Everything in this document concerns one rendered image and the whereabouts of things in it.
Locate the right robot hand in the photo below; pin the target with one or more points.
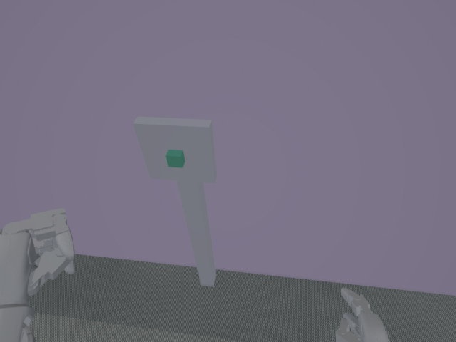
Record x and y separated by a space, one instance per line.
367 328

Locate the button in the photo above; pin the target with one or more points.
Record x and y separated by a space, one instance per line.
175 158

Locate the panel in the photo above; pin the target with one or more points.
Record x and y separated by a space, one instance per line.
195 137

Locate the robot left forearm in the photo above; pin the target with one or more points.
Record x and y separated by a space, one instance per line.
15 320

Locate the left robot hand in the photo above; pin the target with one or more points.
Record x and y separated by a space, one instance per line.
18 254

